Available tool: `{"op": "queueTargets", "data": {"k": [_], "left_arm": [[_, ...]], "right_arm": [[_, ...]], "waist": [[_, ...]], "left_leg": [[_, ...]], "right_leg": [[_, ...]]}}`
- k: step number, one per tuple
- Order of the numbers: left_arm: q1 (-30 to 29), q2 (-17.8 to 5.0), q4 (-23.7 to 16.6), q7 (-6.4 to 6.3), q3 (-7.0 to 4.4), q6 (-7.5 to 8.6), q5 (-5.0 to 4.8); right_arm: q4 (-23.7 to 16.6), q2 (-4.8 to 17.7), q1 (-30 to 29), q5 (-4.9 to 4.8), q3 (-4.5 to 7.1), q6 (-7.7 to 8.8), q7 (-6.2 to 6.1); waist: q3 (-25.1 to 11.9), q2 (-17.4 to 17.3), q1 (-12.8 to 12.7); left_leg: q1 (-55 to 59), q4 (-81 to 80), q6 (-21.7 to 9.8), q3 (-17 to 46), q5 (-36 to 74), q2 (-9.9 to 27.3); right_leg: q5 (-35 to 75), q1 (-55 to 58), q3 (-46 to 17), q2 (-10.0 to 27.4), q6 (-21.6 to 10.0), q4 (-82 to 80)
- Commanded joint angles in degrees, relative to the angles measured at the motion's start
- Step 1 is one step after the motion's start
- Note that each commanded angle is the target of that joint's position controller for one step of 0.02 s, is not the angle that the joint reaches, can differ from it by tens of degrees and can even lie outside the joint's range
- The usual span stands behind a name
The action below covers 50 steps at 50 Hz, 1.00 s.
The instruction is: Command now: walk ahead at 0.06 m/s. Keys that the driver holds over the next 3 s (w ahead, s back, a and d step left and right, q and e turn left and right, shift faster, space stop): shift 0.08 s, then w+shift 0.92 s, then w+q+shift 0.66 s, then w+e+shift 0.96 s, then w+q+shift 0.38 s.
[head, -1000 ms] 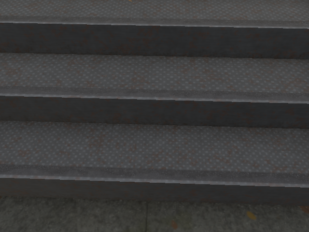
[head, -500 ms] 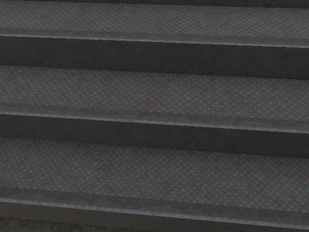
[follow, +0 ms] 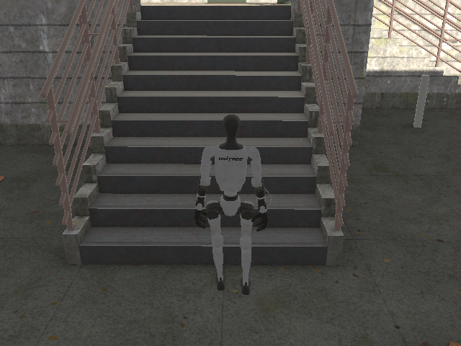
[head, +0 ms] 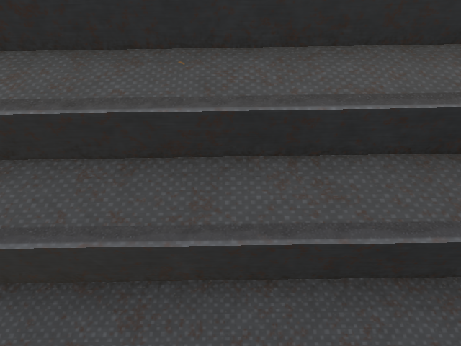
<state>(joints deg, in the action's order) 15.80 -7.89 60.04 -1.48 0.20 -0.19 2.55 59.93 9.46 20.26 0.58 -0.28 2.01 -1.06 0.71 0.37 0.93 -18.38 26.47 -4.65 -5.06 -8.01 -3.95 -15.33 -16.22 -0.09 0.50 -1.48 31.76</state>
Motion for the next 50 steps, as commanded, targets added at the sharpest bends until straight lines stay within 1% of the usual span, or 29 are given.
{"op": "queueTargets", "data": {"k": [1,3,4,5,8,9,10,14,15,18,19,20,21,22,23,25,28,33,35,38,39,41,42,43,44,46,47,49,50], "left_arm": [[6.3,-4.7,0.6,-0.37,-0.19,1.07,-0.9],[4.4,-3.6,0.8,-0.37,0.04,2.2,-1.82],[0.9,-10.0,-0.1,-0.8,-2.5,1.96,-3.74],[6.2,-3.8,0.5,-0.62,-0.57,2.3,-1.77],[8.7,-7.9,0.1,0.28,-2.91,1.67,-1.55],[5.8,-14.0,-1.8,-1.15,-5.28,3.2,-5.57],[4.2,-14.6,-2.5,-1.6,-5.77,4.37,-5.84],[0.8,-10.8,-6.0,-1.46,-5.45,6.07,-5.15],[1.5,-8.8,-4.4,-0.11,-5.01,5.33,-0.87],[0.9,-11.9,-5.1,0.11,-5.93,4.51,-0.67],[-0.9,-11.2,-6.1,0.33,-5.7,4.63,-0.94],[-4.0,-8.7,-7.6,0.71,-4.88,5.28,-1.16],[-7.4,-1.1,-11.4,1.62,-2.81,6.06,-2.18],[-6.9,-2.0,-12.5,2.57,-2.8,6.14,-0.5],[-10.6,-3.8,-13.2,3.33,-3.07,6.08,-0.01],[-8.6,-4.7,-12.5,4.16,-3.28,6.08,0.74],[-9.4,-1.4,-13.0,3.88,-2.52,3.84,0.42],[-30.8,2.1,-28.3,0.1,1.03,3.49,-0.53],[-34.1,2.1,-33.0,0.29,2.79,3.65,-1.29],[-30.0,1.1,-33.5,2.12,3.67,1.96,-1.68],[-20.4,0.8,-30.7,1.92,3.48,2.71,-3.11],[2.9,-6.6,-24.3,0.82,-0.47,1.71,-2.41],[7.5,-11.8,-21.7,1.16,-2.59,1.92,-0.32],[12.4,-17.9,-16.3,0.91,-4.63,2.57,0.73],[9.4,-19.4,-13.9,0.19,-5.87,1.46,-0.94],[0.6,-9.1,-9.5,0.83,-4.01,3.4,-2.34],[1.0,-3.8,-6.2,1.3,-2.94,4.24,-1.23],[3.7,1.9,-0.2,2.32,-1.38,5.98,0.46],[5.9,1.9,1.8,2.81,-1.25,6.7,-0.09]], "right_arm": [[-1.8,4.0,3.4,-0.95,0.81,-0.94,-0.18],[-0.3,1.9,5.7,0.01,0.47,-1.18,-0.1],[-1.2,6.9,2.5,0.2,1.9,-1.37,-1.69],[-0.2,4.1,6.3,0.74,1.04,-1.02,-0.69],[-1.3,2.8,4.6,1.39,1.42,-0.66,0.79],[-3.1,6.0,1.0,-1.65,2.46,1.07,-0.35],[-3.2,7.2,1.0,-2.09,3.02,2.09,-0.39],[-4.7,4.8,-3.0,-2.63,3.65,3.09,-0.15],[-5.3,0.4,-3.6,2.23,2.5,2.32,1.58],[-3.9,0.6,3.9,1.77,2.94,2.15,1.41],[-2.2,1.9,8.9,1.87,3.3,2.59,1.01],[-0.8,4.6,16.1,2.52,3.93,3.62,0.72],[-0.2,11.6,19.8,2.91,5.08,3.76,0.26],[-0.6,13.0,17.2,2.21,5.3,3.51,0.2],[-2.8,10.8,10.4,1.62,4.88,3.54,0.72],[-4.1,8.9,6.5,1.01,4.27,3.77,1.39],[-0.9,5.2,11.8,1.5,3.15,4.7,1.64],[2.1,5.8,15.9,2.75,2.13,6.11,1.35],[3.7,5.4,14.7,1.17,1.33,5.79,1.16],[1.9,6.2,10.4,-1.74,0.56,4.2,-0.59],[-1.4,7.5,6.7,-3.94,0.3,4.71,-0.56],[-3.0,19.4,4.3,-4.06,4.16,5.33,0.08],[-4.3,19.6,1.7,-2.91,5.42,5.51,0.52],[-7.5,10.1,0.5,-2.56,4.19,6.87,2.85],[-11.6,5.5,0.5,1.12,3.81,7.73,4.33],[-18.2,0.3,-5.9,3.47,2.5,7.79,4.55],[-20.2,-3.0,-8.2,3.54,1.23,7.09,4.07],[-23.1,-7.7,-10.4,1.99,-0.96,4.37,3.02],[-23.7,-9.6,-9.9,2.06,-2.03,3.15,2.54]], "waist": [[7.4,6.4,0.1],[5.9,6.9,2.0],[7.9,6.0,1.4],[2.2,3.8,1.0],[6.3,7.3,-0.6],[5.6,10.6,-0.6],[4.1,10.4,0.2],[2.5,3.0,1.8],[0.9,1.7,1.4],[2.3,3.2,4.1],[2.1,0.4,5.9],[-1.5,-6.6,9.4],[-1.0,-20.7,8.7],[1.9,-17.4,5.2],[5.2,-8.4,3.0],[2.9,-2.6,0.4],[1.8,-4.6,1.0],[10.5,-3.5,2.0],[10.8,-1.2,-0.6],[6.0,-2.0,-1.2],[-2.9,-6.9,-6.6],[-21.6,-15.1,-17.4],[-24.7,-11.4,-19.0],[-21.7,8.3,-15.2],[-22.5,17.0,-10.6],[-7.8,1.5,-2.3],[-2.8,-3.7,-0.1],[1.1,-0.6,2.5],[2.2,-0.7,3.8]], "left_leg": [[-2.7,-9.7,2.2,9.5,-15.0,6.7],[9.4,-5.2,2.0,8.5,-5.2,6.6],[6.3,-5.6,2.1,6.7,-9.4,4.6],[8.0,-5.8,1.2,9.0,-13.3,6.4],[-2.1,5.6,0.0,3.9,-26.8,1.8],[-4.1,14.8,0.2,2.2,-15.5,2.5],[-6.5,24.4,0.2,4.1,-11.2,5.6],[-17.0,20.9,0.1,5.7,-12.4,9.2],[-5.7,15.2,0.5,-1.2,-14.1,4.6],[8.6,0.6,1.2,-6.7,-10.4,1.0],[14.4,-3.6,1.2,-5.5,-9.2,0.0],[24.0,-7.8,0.5,5.7,-11.2,7.4],[28.7,-18.2,-3.6,33.4,-23.6,22.1],[23.7,-20.5,-9.5,46.3,-34.8,27.8],[20.3,-18.8,-9.7,40.8,-38.7,26.5],[16.1,-18.5,-7.2,29.6,-29.9,21.0],[13.1,-17.0,-9.2,22.5,-22.0,17.9],[18.4,-18.6,-7.7,19.9,-16.2,22.3],[12.2,-23.9,-3.3,11.5,-17.3,18.1],[-0.2,-35.1,-6.0,2.3,18.4,13.8],[-4.5,-24.3,-8.8,-1.6,74.6,14.2],[12.7,5.8,-7.6,2.7,108.4,20.7],[14.7,23.2,-6.2,3.8,100.1,17.7],[-5.5,47.5,-3.3,8.7,44.3,5.5],[-18.5,68.7,-3.6,16.2,6.6,-2.8],[-30.0,89.4,-4.6,14.8,13.2,1.6],[-34.2,91.3,-5.6,14.2,12.7,2.5],[-44.1,103.6,-7.3,16.1,3.2,2.0],[-49.1,103.7,-7.8,16.8,1.7,2.6]], "right_leg": [[-14.8,-4.1,-10.3,8.2,-3.3,-17.1],[-14.0,-10.1,-9.0,7.0,-1.8,-19.8],[-13.9,-9.7,-4.4,3.0,-1.0,-16.0],[-17.6,-6.9,-7.3,4.9,-1.9,-18.8],[-37.0,-5.4,-13.7,8.1,-6.9,-20.4],[-31.3,-5.9,-19.8,14.7,-9.7,-25.0],[-26.1,-4.5,-24.7,20.3,-11.8,-28.6],[-15.2,7.6,-14.7,15.8,-7.3,-25.7],[-11.7,1.7,-8.1,10.4,-7.8,-25.0],[-9.6,-5.4,-4.7,8.6,-11.0,-15.6],[-0.7,-8.2,-3.1,6.7,-10.6,-6.5],[6.0,-15.1,1.0,3.4,-8.9,11.8],[-6.2,-33.1,5.4,-3.3,-5.6,28.3],[-7.1,-39.5,-1.7,0.1,-6.1,40.0],[-1.5,-44.0,-2.6,4.0,-5.9,46.9],[3.8,-42.8,-0.9,5.5,-4.5,52.7],[2.9,-48.0,3.8,3.1,-2.9,75.4],[-17.6,-78.7,-0.1,3.0,-5.9,99.1],[-18.1,-71.5,2.3,5.1,-6.8,82.0],[-9.2,-34.9,11.9,3.7,-6.9,52.7],[-5.6,-10.6,14.8,-2.1,-7.7,49.1],[-11.1,3.5,9.1,-5.6,-8.5,40.2],[-16.4,6.5,3.5,-6.2,-9.1,30.3],[-32.6,14.4,-29.3,6.9,-13.3,5.7],[-48.8,14.5,-61.4,14.5,-12.5,-18.6],[-38.5,0.9,-50.8,14.8,-10.2,-16.8],[-28.9,-4.9,-39.2,14.2,-10.7,-11.7],[-17.6,-9.5,-24.0,11.4,-9.0,-10.5],[-13.4,-8.4,-17.6,10.4,-7.1,-10.5]]}}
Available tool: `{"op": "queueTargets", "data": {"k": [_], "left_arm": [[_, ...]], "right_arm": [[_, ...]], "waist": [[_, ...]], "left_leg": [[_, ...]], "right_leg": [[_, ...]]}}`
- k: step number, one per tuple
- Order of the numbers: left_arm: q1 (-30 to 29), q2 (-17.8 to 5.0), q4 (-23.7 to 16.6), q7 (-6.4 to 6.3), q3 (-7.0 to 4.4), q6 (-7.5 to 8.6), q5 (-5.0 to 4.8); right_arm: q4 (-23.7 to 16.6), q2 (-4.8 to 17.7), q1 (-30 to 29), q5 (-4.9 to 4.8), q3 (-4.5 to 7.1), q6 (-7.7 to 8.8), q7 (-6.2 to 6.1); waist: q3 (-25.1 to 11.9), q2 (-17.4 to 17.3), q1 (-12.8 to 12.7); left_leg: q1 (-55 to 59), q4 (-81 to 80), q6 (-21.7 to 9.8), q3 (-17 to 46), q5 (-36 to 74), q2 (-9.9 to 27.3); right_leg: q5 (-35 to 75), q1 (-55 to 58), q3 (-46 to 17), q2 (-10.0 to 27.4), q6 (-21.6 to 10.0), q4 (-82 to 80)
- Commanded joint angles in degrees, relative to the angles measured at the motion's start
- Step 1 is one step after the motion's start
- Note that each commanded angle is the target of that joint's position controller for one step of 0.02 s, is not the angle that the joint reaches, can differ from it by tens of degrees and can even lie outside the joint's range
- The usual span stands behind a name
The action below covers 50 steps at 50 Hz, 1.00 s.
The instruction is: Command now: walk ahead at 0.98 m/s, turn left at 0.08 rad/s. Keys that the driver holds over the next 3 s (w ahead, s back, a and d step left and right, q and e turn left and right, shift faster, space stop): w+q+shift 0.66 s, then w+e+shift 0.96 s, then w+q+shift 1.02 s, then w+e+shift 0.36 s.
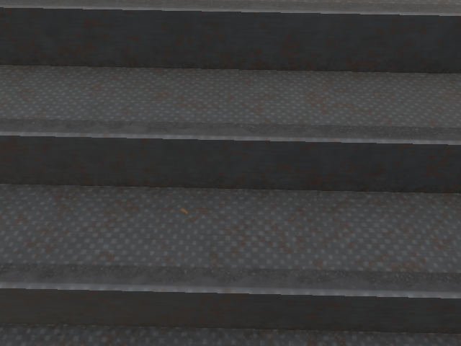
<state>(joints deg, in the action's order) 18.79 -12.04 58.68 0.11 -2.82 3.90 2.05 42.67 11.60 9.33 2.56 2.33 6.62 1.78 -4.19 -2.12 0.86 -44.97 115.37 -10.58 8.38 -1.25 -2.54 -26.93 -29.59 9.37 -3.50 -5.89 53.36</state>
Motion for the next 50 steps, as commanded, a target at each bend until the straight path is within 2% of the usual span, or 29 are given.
{"op": "queueTargets", "data": {"k": [1,3,7,9,11,12,13,14,15,16,19,22,24,25,27,29,30,31,32,33,34,37,38,41,45,46,47,49,50], "left_arm": [[-0.4,4.5,2.4,1.37,1.57,3.04,-0.3],[2.2,2.6,3.1,2.36,2.14,4.92,1.26],[11.1,0.1,6.1,1.6,2.94,4.9,-2.12],[8.4,-3.0,1.1,-1.41,3.25,4.55,-5.33],[8.4,-17.0,-2.4,-3.18,-0.53,5.88,-5.49],[3.4,-20.3,-5.7,-2.81,-2.6,5.59,-6.03],[0.6,-18.6,-9.4,-1.56,-3.31,5.36,-6.24],[-1.5,-15.3,-11.9,-0.15,-3.58,5.86,-3.77],[-5.0,-6.0,-18.7,2.67,-2.06,6.87,-0.07],[-5.7,-0.7,-24.7,3.16,-0.27,7.42,3.16],[-15.6,10.8,-34.2,0.92,5.92,5.74,4.12],[-17.7,9.4,-35.1,-0.69,7.0,2.36,2.04],[-32.2,10.3,-41.7,-2.2,7.85,1.74,2.57],[-37.2,11.6,-45.0,-2.5,9.26,1.92,3.89],[-37.0,7.1,-46.9,-1.86,9.13,1.54,2.45],[-20.2,4.1,-40.3,-2.82,6.18,1.78,-0.91],[-9.0,-0.8,-37.5,-3.7,3.57,0.36,-0.83],[-0.4,-4.8,-35.7,-3.96,1.09,0.24,-0.74],[5.5,-10.5,-30.8,-3.54,-1.41,1.34,-0.5],[5.5,-11.5,-26.7,-4.69,-1.74,0.61,-0.51],[-4.1,-8.8,-26.9,-3.92,-1.55,0.96,0.68],[-4.0,4.8,-14.7,-0.92,0.82,3.74,-0.18],[0.3,6.1,-9.8,-0.49,0.76,4.15,-0.5],[-1.9,4.4,-5.1,0.5,0.54,5.32,-1.15],[12.5,-2.3,1.0,-1.26,-0.53,5.04,-2.62],[10.5,-2.8,-0.3,-1.72,-0.87,3.77,-2.63],[10.4,-3.9,-3.7,-1.94,-0.29,4.79,-4.89],[3.1,-24.7,-10.3,0.52,-6.84,8.65,-4.05],[0.0,-21.0,-11.1,2.0,-7.18,9.32,-3.48]], "right_arm": [[-6.5,-10.3,0.8,-0.89,-4.58,-2.52,-0.81],[-11.7,-9.8,-12.5,-3.34,-5.11,-3.26,-2.81],[-16.6,-7.8,-21.8,-3.64,-6.21,-3.72,-3.91],[-13.8,-3.4,-15.7,-3.78,-5.87,-4.17,-1.84],[-8.8,0.0,0.4,-4.07,-4.07,-5.71,-2.23],[-6.7,3.2,9.8,-3.26,-2.65,-6.11,-2.16],[-4.8,7.2,12.3,-2.9,-1.12,-5.26,-1.32],[-3.9,10.1,10.7,-3.55,1.18,-4.16,-0.23],[-2.6,13.1,4.0,-3.6,3.45,-4.9,-0.49],[-4.6,10.8,-2.4,-3.07,3.12,-5.84,-1.63],[7.1,4.8,11.6,-0.01,1.77,-3.0,-2.25],[8.3,2.1,10.5,-0.28,0.07,-0.59,-1.03],[11.3,4.0,17.8,-0.1,0.11,1.03,-0.84],[12.1,5.2,19.2,-1.08,0.45,1.23,-0.94],[9.3,8.2,16.1,-2.46,1.53,-0.21,-2.85],[5.1,10.2,13.1,-5.59,3.06,0.63,-3.48],[2.4,18.9,8.4,-5.3,6.09,2.05,-2.74],[0.7,21.6,6.4,-4.88,8.24,3.61,-1.96],[-2.0,14.1,-0.8,-2.9,7.03,5.51,-0.37],[-5.5,4.2,-7.8,-0.96,4.73,6.01,1.5],[-7.9,1.4,0.6,0.63,3.97,5.34,1.67],[-11.5,-7.7,-2.4,1.84,-1.14,1.07,-0.02],[-13.1,-10.8,-3.2,1.81,-2.85,-0.48,-0.46],[-19.0,-6.4,-15.3,-0.18,-3.75,-2.22,-1.54],[-26.5,-7.1,-28.1,0.79,-5.85,-2.22,-1.75],[-25.6,-7.5,-26.3,0.39,-6.44,-1.54,-0.5],[-21.6,-6.8,-20.4,-1.68,-5.94,-0.81,0.45],[-17.6,2.3,9.5,-1.6,-0.17,-3.34,-2.13],[-15.4,8.2,14.3,-1.28,2.47,-4.29,-2.67]], "waist": [[10.0,1.8,5.3],[13.8,3.5,2.0],[13.9,-2.0,1.6],[-0.2,-0.7,4.9],[-16.5,11.9,12.0],[-21.7,14.2,16.2],[-21.9,11.4,14.5],[-19.1,7.4,13.0],[-13.0,-11.9,6.3],[-12.8,-3.8,2.2],[5.5,8.3,-1.4],[11.0,6.5,-4.6],[12.7,2.4,-0.2],[13.0,4.1,-0.3],[8.4,7.9,-1.0],[-10.0,2.8,-7.8],[-19.3,-1.3,-14.5],[-25.3,-1.4,-19.3],[-26.7,12.9,-20.8],[-18.5,22.3,-18.8],[-15.5,15.9,-8.1],[2.6,1.1,-0.3],[5.2,1.8,0.9],[17.2,2.0,4.2],[11.0,2.6,-0.3],[7.2,-1.4,0.9],[-6.0,-7.0,1.1],[-25.3,9.3,18.6],[-28.8,8.3,20.0]], "left_leg": [[-23.6,8.4,-0.8,3.8,-6.0,0.8],[-28.9,15.9,-0.3,-4.1,-16.5,-2.8],[-28.1,-6.0,-1.1,-11.4,-18.7,-0.6],[12.3,-29.3,0.7,-25.9,-12.8,-2.8],[22.3,-35.9,0.4,-25.2,-15.2,-4.6],[25.1,-41.6,0.0,-23.6,-20.1,-5.3],[28.2,-56.7,-0.2,-18.9,-25.4,-7.7],[32.4,-73.1,-1.8,-7.7,-24.3,-7.8],[41.5,-84.4,-10.0,26.1,-18.1,2.2],[39.6,-95.0,-15.3,46.0,-30.0,7.4],[28.9,-97.4,-8.6,32.3,-22.4,6.2],[18.1,-97.6,-3.0,15.8,-15.4,2.1],[20.2,-101.9,-4.0,18.1,-9.7,4.3],[18.6,-104.7,-2.6,16.5,-10.5,3.5],[9.8,-117.6,-4.9,12.2,5.3,2.4],[4.1,-103.3,-4.7,9.1,65.1,3.2],[14.1,-87.3,-3.2,10.1,88.6,6.0],[22.2,-68.2,-0.8,13.6,85.5,6.1],[20.3,-44.8,2.4,8.5,50.2,-1.4],[0.9,-23.0,4.9,3.1,-2.7,-9.2],[-8.6,-6.8,4.2,5.0,-5.7,-5.9],[-24.1,9.6,1.6,3.6,-13.7,-2.6],[-28.4,15.0,0.0,4.8,-16.9,-2.0],[-27.5,-7.2,1.4,-1.8,-28.9,0.8],[-31.7,-13.0,1.1,-12.4,-37.4,8.6],[-8.0,-32.7,1.5,-17.5,-30.7,6.8],[28.7,-41.9,2.1,-20.9,-12.7,1.0],[52.1,-53.2,5.0,-11.7,-18.9,-2.1],[55.0,-60.2,4.0,-3.6,-22.0,2.1]], "right_leg": [[0.0,1.0,-20.9,13.7,-1.1,-34.7],[16.2,-0.2,-12.7,14.0,0.2,-42.8],[26.6,5.3,-2.0,12.1,3.9,-51.8],[73.8,-2.2,5.7,9.8,1.3,-53.9],[120.1,20.5,4.7,16.3,-2.4,-34.0],[129.9,29.5,2.9,18.5,-2.9,-20.5],[123.7,32.4,0.6,18.5,-3.7,-6.3],[92.4,27.2,-1.1,12.9,-2.9,14.8],[28.2,-7.1,-6.6,-1.1,2.4,44.0],[23.8,-22.0,-16.0,-1.7,2.2,68.8],[16.0,-41.4,-15.9,2.4,-0.7,83.0],[9.3,-43.3,-11.8,4.2,0.0,78.0],[-4.5,-53.0,-9.1,5.5,0.7,84.0],[-7.0,-50.1,-10.3,7.5,-0.4,70.9],[-0.9,-21.6,-3.4,7.6,1.3,38.7],[4.1,24.9,-1.2,1.4,1.1,27.4],[-1.5,28.7,-7.2,1.7,0.3,21.7],[-11.6,31.1,-16.1,4.2,-2.2,4.9],[-7.5,36.7,-21.4,11.2,-2.9,-3.0],[10.9,35.3,-45.8,19.5,-8.8,-23.3],[7.9,30.4,-59.1,25.8,-12.7,-25.9],[-0.1,19.7,-41.5,21.1,-7.6,-29.0],[2.5,18.4,-35.3,19.5,-4.3,-30.4],[24.7,5.7,-15.3,14.3,-1.7,-43.2],[37.4,20.6,-12.1,14.0,-5.0,-53.6],[41.9,10.9,-7.8,9.3,-5.8,-57.1],[71.0,-1.3,-10.0,8.5,-7.4,-54.1],[110.2,11.1,-15.2,14.5,-6.1,-25.4],[98.6,11.7,-17.9,13.0,-2.8,-7.5]]}}
Over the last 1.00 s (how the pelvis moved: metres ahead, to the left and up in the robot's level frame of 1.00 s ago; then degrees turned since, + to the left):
0.43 0.01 0.12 1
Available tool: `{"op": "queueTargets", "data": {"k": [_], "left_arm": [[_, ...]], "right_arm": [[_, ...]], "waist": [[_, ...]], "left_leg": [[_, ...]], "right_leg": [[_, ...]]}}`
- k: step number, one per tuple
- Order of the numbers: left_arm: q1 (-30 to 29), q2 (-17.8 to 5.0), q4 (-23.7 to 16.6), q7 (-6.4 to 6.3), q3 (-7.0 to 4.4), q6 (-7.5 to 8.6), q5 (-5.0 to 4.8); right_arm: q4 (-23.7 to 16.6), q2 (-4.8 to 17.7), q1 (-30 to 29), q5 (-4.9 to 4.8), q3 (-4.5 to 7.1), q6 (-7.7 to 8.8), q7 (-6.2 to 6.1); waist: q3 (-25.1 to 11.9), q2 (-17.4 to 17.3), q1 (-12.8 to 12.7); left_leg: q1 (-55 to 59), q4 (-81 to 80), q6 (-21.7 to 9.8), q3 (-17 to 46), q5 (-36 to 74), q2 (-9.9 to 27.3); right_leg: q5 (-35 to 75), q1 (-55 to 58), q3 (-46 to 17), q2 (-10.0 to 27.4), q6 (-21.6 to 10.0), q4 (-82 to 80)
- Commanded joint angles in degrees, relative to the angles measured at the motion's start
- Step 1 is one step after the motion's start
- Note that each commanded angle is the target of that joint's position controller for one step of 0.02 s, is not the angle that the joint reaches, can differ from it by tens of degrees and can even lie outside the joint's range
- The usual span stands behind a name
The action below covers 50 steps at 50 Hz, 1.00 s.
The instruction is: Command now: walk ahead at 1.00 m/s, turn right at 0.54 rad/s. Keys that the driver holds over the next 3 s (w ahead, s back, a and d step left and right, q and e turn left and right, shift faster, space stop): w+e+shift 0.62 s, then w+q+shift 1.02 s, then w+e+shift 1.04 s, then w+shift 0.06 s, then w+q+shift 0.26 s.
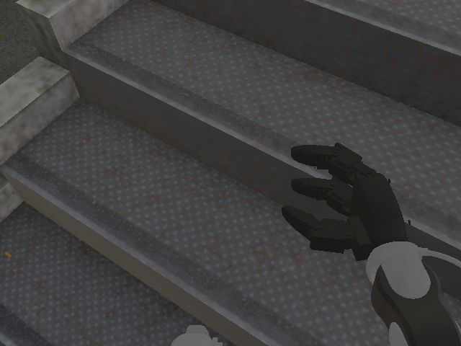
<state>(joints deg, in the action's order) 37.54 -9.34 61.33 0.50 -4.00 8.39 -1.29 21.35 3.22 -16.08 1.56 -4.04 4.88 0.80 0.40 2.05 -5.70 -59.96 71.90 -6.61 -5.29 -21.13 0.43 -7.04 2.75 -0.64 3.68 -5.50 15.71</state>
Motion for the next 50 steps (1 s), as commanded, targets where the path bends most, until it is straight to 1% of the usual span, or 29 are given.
{"op": "queueTargets", "data": {"k": [1,2,5,9,12,14,16,18,19,20,21,22,23,24,26,28,30,32,33,34,36,38,39,40,41,42,44,47,50], "left_arm": [[-18.4,-9.9,-17.7,2.99,-3.64,4.36,-1.73],[-14.9,-10.0,-19.7,2.18,-3.93,3.37,-0.27],[-23.4,1.6,-26.1,0.56,-0.56,-0.4,3.96],[-24.3,5.4,-26.7,1.04,2.58,-4.89,1.83],[-38.4,9.0,-32.7,-1.81,4.46,-7.67,1.34],[-46.4,8.4,-37.5,-2.73,5.83,-8.26,1.55],[-47.7,2.0,-38.0,-1.81,5.31,-9.2,0.97],[-33.9,-4.8,-31.6,-0.52,3.28,-10.03,0.79],[-23.7,-5.8,-30.0,-1.32,2.27,-9.77,0.93],[-11.6,-8.3,-27.9,-1.86,1.14,-9.35,1.9],[-11.0,-11.3,-28.0,-1.65,-0.2,-8.24,2.05],[-18.0,-13.5,-28.8,-0.48,-2.54,-6.72,0.4],[-26.7,-18.3,-26.8,-0.35,-4.18,-6.97,-0.53],[-29.3,-17.4,-28.0,-1.39,-3.27,-7.9,-0.57],[-24.8,-11.8,-22.5,-1.81,-1.69,-6.48,1.89],[-18.1,-11.3,-17.3,-0.96,-1.33,-4.04,3.18],[-20.3,-9.4,-15.9,-0.44,-0.2,-2.53,2.42],[-14.3,-9.7,-12.0,-0.33,0.11,-1.08,3.57],[-11.7,-9.6,-10.2,-0.72,-0.03,-1.02,2.62],[-15.6,-9.6,-11.5,-1.47,-0.11,-1.91,1.08],[-15.7,-15.1,-14.4,-2.57,-1.74,-0.49,-2.4],[-26.8,-25.1,-17.6,-1.23,-5.71,1.72,-0.95],[-32.3,-23.7,-20.0,-0.55,-6.48,2.41,-0.62],[-38.4,-11.2,-23.3,0.99,-3.27,3.64,2.77],[-22.3,-1.8,-27.1,1.72,-0.96,3.06,4.2],[-23.0,0.5,-29.4,1.96,1.36,1.99,6.3],[-29.9,5.9,-33.7,1.45,4.92,-0.31,8.39],[-43.0,7.1,-39.5,-1.05,7.55,-2.42,5.35],[-51.5,7.4,-44.9,-2.1,8.82,-3.26,5.09]], "right_arm": [[9.3,23.8,37.5,0.95,11.14,-0.8,-1.29],[7.6,21.1,34.4,2.36,10.87,-0.87,-0.95],[18.8,11.6,27.6,0.0,8.72,1.82,0.26],[29.5,3.2,32.8,0.81,5.99,3.76,0.52],[35.5,6.5,37.4,2.0,5.83,5.33,1.18],[36.1,8.3,36.1,1.15,5.43,5.22,1.6],[35.1,11.7,35.0,-0.52,4.99,4.33,-0.34],[30.2,20.1,32.9,-4.78,5.73,4.55,-3.25],[27.8,30.4,31.8,-4.98,8.49,4.91,-3.16],[25.0,33.3,27.0,-5.24,10.37,4.27,-2.22],[22.6,30.7,27.1,-5.54,10.66,3.43,-0.49],[20.8,24.1,26.8,-2.17,10.46,3.09,1.31],[13.4,13.8,26.0,0.54,8.24,3.25,3.24],[8.4,10.1,28.1,4.29,6.74,4.05,3.55],[4.6,6.5,23.5,4.13,4.78,4.61,2.51],[-0.4,1.4,15.3,4.61,1.52,3.41,-0.16],[-1.3,2.8,13.8,3.64,0.88,2.1,-1.23],[-5.2,1.1,4.8,3.5,-0.12,1.01,-2.21],[-8.0,-1.0,-0.2,4.47,-1.46,0.6,-3.01],[-7.5,2.7,3.4,2.85,-1.22,0.0,-3.19],[-1.1,7.5,16.3,-0.79,1.71,-0.24,-3.22],[6.6,16.2,40.1,-1.69,6.86,-2.05,-3.71],[11.4,20.3,46.8,-1.74,8.52,-1.97,-3.18],[17.5,21.0,46.9,-1.35,9.29,-1.38,-1.35],[17.8,17.5,33.6,-0.53,8.83,-1.59,-1.74],[17.1,10.6,29.3,-1.16,7.77,-1.8,-1.19],[23.6,5.5,31.2,-1.48,6.61,-0.37,-1.01],[29.8,5.9,36.8,-0.42,5.77,2.67,-0.2],[32.5,11.1,42.4,-0.17,6.35,4.05,0.08]], "waist": [[-34.7,-19.1,20.3],[-38.5,-15.1,18.1],[-10.2,-0.9,7.4],[-0.2,-1.6,1.3],[5.4,-6.7,1.3],[9.2,-2.0,-2.5],[9.4,-0.5,-2.7],[-8.3,-4.2,-6.4],[-15.6,-9.1,-10.7],[-23.0,-13.1,-15.3],[-24.0,-12.7,-13.5],[-16.3,-6.5,-8.7],[-9.8,17.5,0.9],[-15.8,5.6,5.1],[-2.0,-2.4,6.4],[5.4,-4.0,6.2],[8.0,-6.3,9.3],[6.1,-1.1,6.4],[5.6,-2.6,6.0],[2.8,-4.1,8.1],[-15.3,-3.8,12.3],[-30.8,3.2,26.5],[-28.9,-4.8,30.7],[-19.6,-19.1,27.5],[-23.9,-27.7,8.8],[-19.7,-11.8,5.6],[-0.5,3.8,1.8],[10.7,3.8,2.3],[8.1,-2.1,3.6]], "left_leg": [[74.1,-37.3,-4.6,39.7,3.3,18.2],[69.6,-46.0,-7.5,55.2,7.5,25.3],[52.1,-46.5,-5.4,32.5,0.2,18.3],[45.4,-52.5,0.0,12.0,9.9,17.4],[45.4,-61.3,1.2,4.0,11.4,19.0],[41.5,-67.2,4.9,-4.4,9.6,14.7],[33.1,-75.8,3.4,-14.4,27.7,10.6],[32.1,-65.7,-0.4,-17.1,90.8,9.2],[44.6,-52.8,-1.7,-14.7,116.4,13.8],[54.0,-36.5,-1.9,-11.6,129.2,17.0],[54.0,-19.6,-2.3,-8.5,121.1,16.5],[45.5,3.6,0.8,-4.0,63.6,9.3],[14.8,33.8,5.8,1.5,13.9,-5.6],[6.9,48.4,4.9,10.3,14.6,-3.7],[-3.3,57.2,4.5,10.3,11.4,-2.9],[-15.6,67.9,3.1,8.6,1.4,-2.6],[-11.5,51.6,3.2,7.3,-2.9,0.7],[-17.1,55.2,2.6,4.6,-12.2,1.3],[-13.6,43.9,1.0,4.2,-14.2,2.7],[8.7,18.8,1.4,-1.0,-9.3,2.8],[54.0,7.0,2.2,-7.8,2.0,-6.1],[57.2,-5.5,1.6,-5.9,0.0,-5.7],[59.9,-19.8,-2.8,-2.0,0.2,-6.9],[61.1,-34.7,-7.9,13.1,21.2,-2.1],[64.2,-48.4,-16.9,53.4,24.8,12.5],[59.3,-51.7,-17.6,58.5,-3.9,10.6],[45.6,-52.2,-11.5,44.3,-7.9,7.6],[33.1,-55.7,-5.3,22.2,7.8,2.2],[31.7,-62.5,-7.4,25.3,6.2,3.1]], "right_leg": [[6.3,-36.0,-7.1,-7.1,0.4,62.8],[1.7,-40.1,-11.7,-9.2,1.1,91.2],[2.3,-57.8,-6.0,-1.2,-1.5,103.2],[-6.8,-68.4,-7.9,-1.9,-3.7,108.7],[-15.9,-83.0,-3.9,-5.3,-6.6,126.7],[-16.5,-82.6,-2.7,-3.8,-7.6,110.1],[-12.4,-65.1,7.5,-4.6,-6.0,85.5],[-6.1,-26.9,16.1,-11.5,-5.2,75.5],[-10.2,-23.9,15.1,-10.6,-4.8,70.8],[-17.5,-18.2,13.6,-11.4,-4.8,66.1],[-22.7,-13.7,8.4,-14.0,-5.5,51.9],[-19.3,-14.3,-4.7,-14.2,-8.4,27.6],[13.2,-7.4,-34.3,-5.6,-13.5,15.9],[-3.4,-6.3,-47.2,-2.3,-16.4,8.7],[-18.6,-17.9,-50.6,-1.3,-14.9,1.9],[-4.3,-19.9,-39.7,-1.9,-13.1,4.1],[0.3,-29.3,-27.7,-3.8,-8.7,2.0],[1.7,-26.1,-24.6,-2.6,-9.2,-1.5],[2.9,-27.2,-20.4,-2.3,-7.9,-6.4],[18.7,-34.3,-12.7,-3.8,-8.5,-16.1],[78.8,-40.1,-10.9,-1.6,-8.9,-7.9],[108.8,-15.3,-9.8,4.5,-4.7,20.8],[101.2,-16.1,-7.0,-1.2,-1.2,48.1],[18.5,-31.3,-5.3,-15.5,2.0,78.5],[-1.7,-50.7,-15.3,-21.0,3.0,103.3],[-2.2,-57.4,-10.0,-13.9,0.2,113.0],[-5.4,-69.6,-7.6,-8.1,-2.3,117.5],[-16.7,-76.6,-1.1,-3.7,-1.5,110.4],[-22.5,-79.5,2.2,-0.8,-0.5,110.3]]}}
Over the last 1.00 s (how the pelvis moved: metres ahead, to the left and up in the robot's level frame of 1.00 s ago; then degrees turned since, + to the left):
0.82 0.18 0.42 26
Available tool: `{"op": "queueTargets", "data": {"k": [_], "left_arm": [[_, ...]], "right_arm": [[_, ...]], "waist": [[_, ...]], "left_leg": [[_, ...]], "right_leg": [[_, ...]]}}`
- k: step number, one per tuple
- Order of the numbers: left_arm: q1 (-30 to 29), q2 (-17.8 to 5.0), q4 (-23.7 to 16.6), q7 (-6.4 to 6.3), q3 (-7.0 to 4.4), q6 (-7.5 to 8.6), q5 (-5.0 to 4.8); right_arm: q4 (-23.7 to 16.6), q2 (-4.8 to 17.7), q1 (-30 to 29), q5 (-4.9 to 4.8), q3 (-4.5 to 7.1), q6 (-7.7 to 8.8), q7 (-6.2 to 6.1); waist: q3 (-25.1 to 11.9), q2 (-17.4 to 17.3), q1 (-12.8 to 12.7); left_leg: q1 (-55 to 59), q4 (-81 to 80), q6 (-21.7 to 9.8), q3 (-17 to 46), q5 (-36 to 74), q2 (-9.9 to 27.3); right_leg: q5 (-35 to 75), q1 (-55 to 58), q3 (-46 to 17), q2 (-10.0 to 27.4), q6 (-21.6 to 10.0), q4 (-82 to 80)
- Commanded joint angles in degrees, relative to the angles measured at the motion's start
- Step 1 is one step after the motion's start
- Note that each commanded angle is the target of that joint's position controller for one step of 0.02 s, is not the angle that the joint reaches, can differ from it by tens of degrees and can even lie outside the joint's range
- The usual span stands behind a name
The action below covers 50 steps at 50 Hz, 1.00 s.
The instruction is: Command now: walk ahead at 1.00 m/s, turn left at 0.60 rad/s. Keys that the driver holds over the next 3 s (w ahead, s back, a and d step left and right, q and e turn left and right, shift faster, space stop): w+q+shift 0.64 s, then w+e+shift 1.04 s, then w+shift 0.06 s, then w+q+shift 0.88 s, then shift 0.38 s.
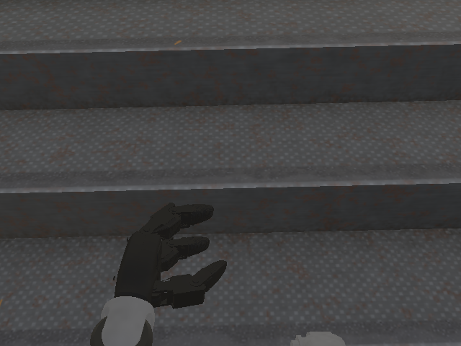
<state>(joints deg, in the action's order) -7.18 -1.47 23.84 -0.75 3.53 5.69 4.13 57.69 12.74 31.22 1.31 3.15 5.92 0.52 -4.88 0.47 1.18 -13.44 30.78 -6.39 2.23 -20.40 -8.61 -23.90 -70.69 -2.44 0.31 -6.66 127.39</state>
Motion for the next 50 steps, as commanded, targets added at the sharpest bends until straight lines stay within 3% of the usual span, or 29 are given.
{"op": "queueTargets", "data": {"k": [1,3,5,6,7,8,9,11,14,19,22,24,25,27,28,31,33,36,37,38,39,41,43,44,45,46,47,48,50], "left_arm": [[-10.6,-1.3,-10.8,-1.36,2.06,-0.05,0.04],[-4.2,-3.7,-6.8,-0.81,1.26,0.83,-4.08],[16.0,-9.9,-2.7,-1.72,-3.12,-1.15,-3.35],[25.1,-14.6,0.4,-1.54,-5.58,-1.5,-3.25],[27.6,-20.1,3.4,-1.55,-7.66,-0.8,-1.86],[22.8,-25.5,6.2,-1.7,-9.7,-0.46,-1.53],[16.8,-20.0,5.6,-1.12,-8.99,-0.61,-1.19],[17.1,-9.3,16.1,-0.16,-6.23,1.43,-3.52],[26.1,-4.0,28.4,0.88,-5.22,3.36,-1.64],[26.0,-9.6,34.6,1.4,-5.17,4.44,-1.88],[25.9,-21.6,28.9,-1.69,-7.04,3.35,-7.18],[20.4,-36.3,23.1,-1.65,-11.31,4.58,-7.25],[17.1,-35.0,19.4,-0.17,-12.05,4.47,-7.76],[15.6,-17.0,10.6,4.82,-8.85,4.05,-2.34],[15.6,-13.5,4.7,4.5,-7.06,4.85,1.66],[9.8,-3.6,-1.6,1.68,-1.24,2.91,2.28],[15.5,-5.1,1.2,0.11,-1.16,0.61,1.15],[-0.3,0.2,-3.9,-2.16,0.84,-1.39,-0.14],[3.7,-11.1,-0.2,-3.79,-2.67,-1.87,-1.96],[-1.0,-12.7,-3.3,-4.76,-3.33,-2.21,-2.51],[8.3,-12.3,0.0,-3.73,-3.13,-3.04,-2.59],[13.8,-6.7,4.5,-2.09,-2.85,-3.33,-3.71],[28.4,-12.7,10.1,-2.42,-6.05,-4.15,-3.94],[35.8,-18.4,12.4,-2.31,-7.96,-3.98,-4.64],[37.3,-20.6,17.4,-0.06,-9.11,-3.84,-3.77],[22.5,-20.0,15.4,-1.62,-9.04,-5.22,-4.21],[18.3,-15.4,14.1,-1.12,-8.42,-5.27,-4.43],[19.8,-12.7,16.6,0.01,-7.35,-4.37,-3.37],[23.7,-12.2,22.1,0.28,-7.44,-1.71,-2.44]], "right_arm": [[-3.5,2.1,-5.3,-1.48,-0.52,1.89,-0.53],[-7.6,4.4,-5.0,-4.83,-0.01,1.32,-2.74],[-11.8,17.0,-9.6,-2.58,4.74,3.34,-2.01],[-13.3,19.3,-14.6,-2.21,6.62,4.15,-0.36],[-15.0,14.1,-18.0,-1.6,6.48,5.94,1.55],[-20.7,3.6,-18.8,-2.97,5.06,5.77,2.49],[-22.2,1.3,-15.9,-0.03,4.1,4.8,1.47],[-24.7,-5.5,-22.0,2.57,1.32,1.55,0.68],[-27.8,-11.6,-25.9,0.55,-2.78,-2.29,0.88],[-36.5,-7.5,-42.4,-0.07,-3.5,-5.36,-2.58],[-31.2,1.6,-31.4,-0.51,-2.46,-6.41,0.38],[-27.1,7.0,-5.8,-1.16,0.79,-7.56,-1.04],[-25.9,11.2,-0.9,-0.86,2.42,-7.31,-0.6],[-27.3,17.1,-23.0,-1.67,5.37,-6.85,0.8],[-27.4,16.6,-21.5,-0.31,4.96,-7.14,-0.02],[-15.8,9.4,-12.3,1.25,2.68,-3.28,-1.71],[-13.4,6.0,-12.6,0.86,1.33,-1.59,-1.17],[-6.4,3.3,-4.1,0.29,-0.21,0.89,1.57],[-11.9,4.6,-12.4,-1.28,0.04,-0.29,3.75],[-12.6,4.5,-12.1,-1.64,0.31,-0.8,2.54],[-14.4,5.2,-17.6,-2.09,0.08,-1.65,2.24],[-12.0,14.0,-10.5,-4.95,2.38,1.04,-0.79],[-14.2,16.7,-16.6,-3.99,3.87,3.22,-1.34],[-16.3,15.9,-23.0,-3.78,4.36,4.17,-1.16],[-20.2,7.1,-27.4,-1.07,2.68,4.64,0.03],[-23.7,0.0,-5.3,2.99,0.26,3.27,2.76],[-23.4,0.0,-6.6,3.8,-0.47,1.94,3.29],[-29.5,-4.3,-17.8,4.82,-2.45,1.67,3.39],[-31.4,-6.3,-24.6,4.21,-4.48,0.99,1.51]], "waist": [[13.3,-0.3,-3.4],[-2.3,5.3,-3.9],[-18.0,-7.2,-14.3],[-24.7,-5.0,-20.3],[-25.7,4.0,-19.6],[-22.5,25.5,-12.7],[-20.4,12.7,-7.1],[0.0,-3.0,-2.2],[9.9,1.2,1.2],[17.1,0.1,6.1],[-1.2,-2.6,9.7],[-20.1,9.1,21.0],[-24.6,9.4,20.9],[-15.7,-18.1,6.4],[-22.5,-7.1,2.8],[1.1,3.0,-0.8],[4.7,3.5,-4.6],[9.3,1.3,-2.6],[11.7,-3.3,-1.9],[13.9,-4.1,-0.8],[6.3,0.7,-6.5],[-5.7,-1.0,-7.4],[-13.4,-7.3,-15.8],[-12.6,-3.7,-22.8],[-7.4,13.9,-20.7],[-13.3,14.5,0.4],[-6.5,2.9,1.0],[0.7,2.6,1.4],[8.4,-1.8,0.1]], "left_leg": [[-21.9,-29.9,-6.7,14.5,14.2,10.4],[-35.0,-31.5,-9.2,11.7,61.4,8.6],[-6.9,-6.0,-8.7,14.3,104.8,15.4],[-0.6,13.0,-6.4,14.9,105.6,14.7],[-6.3,33.8,-4.6,13.4,77.2,8.9],[-29.9,64.5,1.0,9.2,19.0,-2.2],[-36.5,84.8,0.8,8.9,15.9,2.3],[-50.0,90.9,-2.4,4.9,15.0,7.1],[-64.1,103.5,-5.2,8.1,3.4,8.2],[-62.7,80.7,-4.6,-3.2,-11.8,7.9],[-14.2,51.3,-3.1,-18.7,3.0,1.8],[3.2,47.3,-2.0,-14.7,-1.6,-0.4],[10.1,33.2,-2.5,-8.1,-4.9,-2.6],[14.7,-2.2,-16.8,35.8,9.1,8.7],[20.2,-8.5,-18.8,49.9,-1.6,14.1],[3.0,-9.8,-13.0,37.6,-0.2,9.6],[-4.4,-7.7,-9.0,24.1,10.9,8.5],[-7.4,-12.8,-4.7,17.9,15.8,12.7],[-9.9,-20.6,-8.7,7.1,34.2,9.0],[-19.2,-27.9,-9.1,7.8,38.9,10.3],[-26.3,-31.4,-7.3,2.0,34.5,8.1],[-18.6,-20.2,-5.6,2.6,86.1,13.5],[-0.2,-1.2,-2.1,2.0,114.6,18.0],[-0.9,25.8,0.2,-0.4,109.3,13.7],[-20.3,64.2,4.7,-1.3,20.3,0.3],[-30.8,77.9,6.0,7.3,13.9,0.6],[-36.9,88.7,5.8,5.4,15.4,1.8],[-46.1,92.6,2.8,5.8,10.1,3.0],[-55.5,95.3,0.9,2.6,2.0,6.2]], "right_leg": [[-8.2,8.1,6.8,3.8,0.2,-22.1],[4.1,61.6,14.9,-3.1,1.8,-47.3],[-7.3,63.1,6.3,-2.9,0.7,-56.6],[-7.4,67.4,3.1,-2.3,-0.5,-68.8],[-10.8,72.6,-10.1,4.3,-3.7,-79.0],[7.2,76.4,-47.2,22.0,-8.8,-103.5],[1.9,72.3,-49.2,25.8,-11.0,-103.7],[-12.0,61.6,-30.1,20.4,-7.0,-102.4],[5.3,60.1,-8.7,17.7,0.0,-107.7],[36.8,54.2,17.7,12.3,5.2,-123.3],[86.6,45.2,22.3,8.4,0.7,-122.6],[127.1,61.9,17.3,14.6,-1.4,-95.3],[122.3,64.1,13.5,15.0,-1.8,-76.5],[18.4,26.6,4.1,-6.4,5.8,-17.2],[16.0,16.9,-3.9,-5.7,4.3,0.1],[7.2,0.4,-4.2,-1.9,2.7,9.5],[6.3,1.2,-1.5,-0.1,2.6,6.3],[-4.9,-9.5,2.9,1.0,-0.4,12.8],[-15.8,-0.2,6.9,-1.1,2.3,-9.4],[-17.9,13.7,7.8,0.1,3.0,-23.8],[0.0,39.9,9.4,1.5,1.7,-40.7],[8.7,60.4,15.8,-4.9,1.4,-46.8],[4.9,61.3,17.3,-5.9,1.0,-55.7],[4.7,65.6,12.1,-7.4,-4.1,-73.8],[18.0,69.7,-10.0,-2.3,-13.2,-87.0],[24.4,69.0,-50.5,12.0,-11.6,-105.7],[-5.3,62.0,-58.2,11.8,-12.7,-109.3],[-27.8,56.7,-49.4,8.0,-14.9,-110.7],[-10.3,53.3,-29.1,3.5,-11.4,-107.6]]}}
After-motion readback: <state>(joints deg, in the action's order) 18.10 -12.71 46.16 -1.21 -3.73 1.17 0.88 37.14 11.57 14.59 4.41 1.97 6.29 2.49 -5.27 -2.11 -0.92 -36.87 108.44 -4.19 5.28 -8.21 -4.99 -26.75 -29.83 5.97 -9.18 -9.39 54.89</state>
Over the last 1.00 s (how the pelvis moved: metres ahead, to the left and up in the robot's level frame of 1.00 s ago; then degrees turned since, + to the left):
0.79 -0.25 0.47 -27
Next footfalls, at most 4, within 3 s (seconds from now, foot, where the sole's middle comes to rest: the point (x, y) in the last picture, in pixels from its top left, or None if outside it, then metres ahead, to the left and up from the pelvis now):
0.12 right None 0.27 -0.13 -0.60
0.52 left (181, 283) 0.56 0.14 -0.43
0.88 right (162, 139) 0.87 0.19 -0.25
1.26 left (51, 26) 1.14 0.49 -0.08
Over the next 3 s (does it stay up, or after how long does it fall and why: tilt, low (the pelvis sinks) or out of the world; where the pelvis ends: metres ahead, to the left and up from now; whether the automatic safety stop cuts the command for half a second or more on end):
stays up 2.57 0.43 0.84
